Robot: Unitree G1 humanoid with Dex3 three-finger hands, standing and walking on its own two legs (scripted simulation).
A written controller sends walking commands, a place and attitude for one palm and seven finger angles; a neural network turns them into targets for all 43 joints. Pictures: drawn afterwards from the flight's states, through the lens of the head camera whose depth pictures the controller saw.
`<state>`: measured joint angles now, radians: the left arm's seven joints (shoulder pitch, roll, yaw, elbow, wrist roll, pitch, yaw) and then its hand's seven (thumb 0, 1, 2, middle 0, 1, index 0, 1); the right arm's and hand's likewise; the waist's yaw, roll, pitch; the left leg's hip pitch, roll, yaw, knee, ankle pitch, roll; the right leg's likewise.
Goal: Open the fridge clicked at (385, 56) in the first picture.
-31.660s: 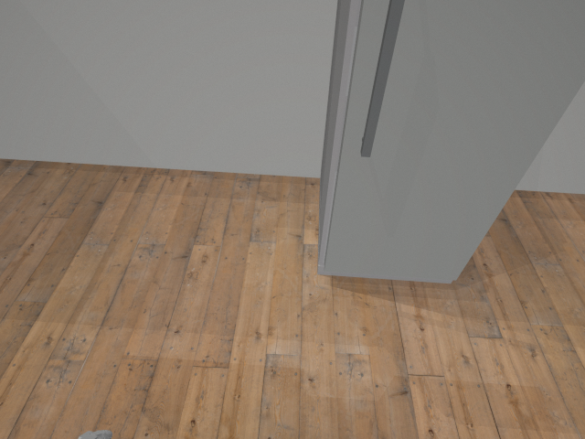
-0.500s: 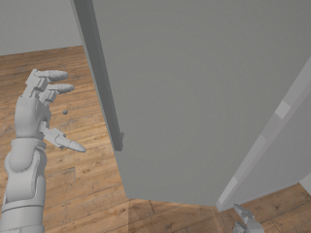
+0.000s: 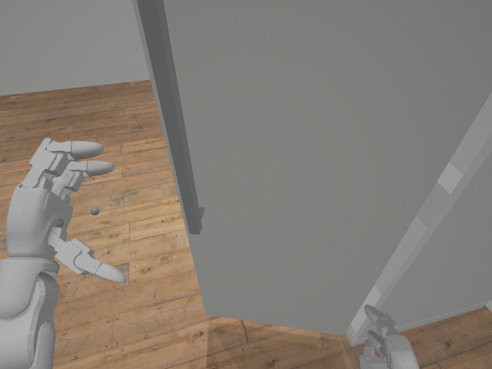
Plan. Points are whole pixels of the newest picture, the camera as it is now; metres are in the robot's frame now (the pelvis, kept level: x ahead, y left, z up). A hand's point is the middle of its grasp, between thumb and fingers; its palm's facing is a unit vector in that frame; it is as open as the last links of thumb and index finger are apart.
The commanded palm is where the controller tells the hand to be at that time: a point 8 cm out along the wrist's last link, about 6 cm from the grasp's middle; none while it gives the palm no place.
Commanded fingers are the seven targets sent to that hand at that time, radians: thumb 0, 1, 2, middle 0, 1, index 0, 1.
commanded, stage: draw the hand back to the body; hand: left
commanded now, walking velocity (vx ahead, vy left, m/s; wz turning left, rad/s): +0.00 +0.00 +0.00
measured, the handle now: (182, 132) +0.43 +0.17 +0.19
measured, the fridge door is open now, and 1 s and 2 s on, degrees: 67 67 67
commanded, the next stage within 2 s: step back with the hand held close in 1.66 s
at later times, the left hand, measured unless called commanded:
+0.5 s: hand (83, 218) +0.22 +0.24 +0.20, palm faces +0.25 -0.97 -0.02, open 14.7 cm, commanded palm +0.18 +0.28 +0.20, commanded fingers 0.00 -0.48 0.23 -0.25 -1.11 -0.25 -1.11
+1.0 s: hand (61, 231) +0.22 +0.27 +0.17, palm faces +0.45 -0.83 -0.33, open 11.6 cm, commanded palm +0.16 +0.30 +0.19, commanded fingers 0.00 0.43 0.67 -0.22 -0.58 -0.22 -0.58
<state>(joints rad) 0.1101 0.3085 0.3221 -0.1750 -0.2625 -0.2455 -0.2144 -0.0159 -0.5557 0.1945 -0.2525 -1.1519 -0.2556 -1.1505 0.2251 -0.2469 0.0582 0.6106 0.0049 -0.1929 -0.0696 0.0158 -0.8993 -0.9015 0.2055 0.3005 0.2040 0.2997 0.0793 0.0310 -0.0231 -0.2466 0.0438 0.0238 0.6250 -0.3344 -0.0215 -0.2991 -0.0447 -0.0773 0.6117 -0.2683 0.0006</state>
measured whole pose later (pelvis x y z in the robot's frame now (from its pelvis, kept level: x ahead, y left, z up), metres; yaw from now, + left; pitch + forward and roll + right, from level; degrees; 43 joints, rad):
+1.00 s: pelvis +0.01 +0.01 +0.01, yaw -1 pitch -6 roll +0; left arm 0.37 0.33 0.32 -0.34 -0.06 -0.07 0.10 -0.01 0.08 0.50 -0.23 -0.78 -0.23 -0.78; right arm 0.25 -0.23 0.03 0.70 -0.02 -0.19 -0.09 0.02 -0.90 -0.90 0.21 0.30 0.20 0.30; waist 0.07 0.04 0.03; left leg -0.06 0.03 0.05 0.44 -0.27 0.00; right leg -0.11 -0.05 -0.06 0.42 -0.20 0.02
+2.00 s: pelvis +0.00 +0.02 +0.01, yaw -1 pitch -2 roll -1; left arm 0.45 0.35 0.40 -0.40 -0.04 -0.15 0.11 0.01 0.89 0.89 -0.20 -0.30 -0.21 -0.30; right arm 0.18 -0.24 0.01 0.58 -0.02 -0.08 -0.08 0.02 -0.90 -0.90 0.21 0.30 0.20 0.30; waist 0.03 0.03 0.02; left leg -0.19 0.02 0.06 0.48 -0.26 0.01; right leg -0.24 -0.05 -0.05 0.43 -0.16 0.03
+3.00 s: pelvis -0.16 +0.02 -0.02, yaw +6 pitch -2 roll -3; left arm 0.42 0.41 0.51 -0.51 -0.04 -0.29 0.15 0.01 0.89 0.89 -0.21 -0.30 -0.21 -0.30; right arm 0.19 -0.17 -0.04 0.62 -0.01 -0.19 -0.04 0.02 -0.90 -0.90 0.21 0.30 0.20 0.30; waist 0.02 0.02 0.05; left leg -0.53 0.10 0.08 0.63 -0.07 0.04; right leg -0.42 0.08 0.00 1.06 -0.50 0.01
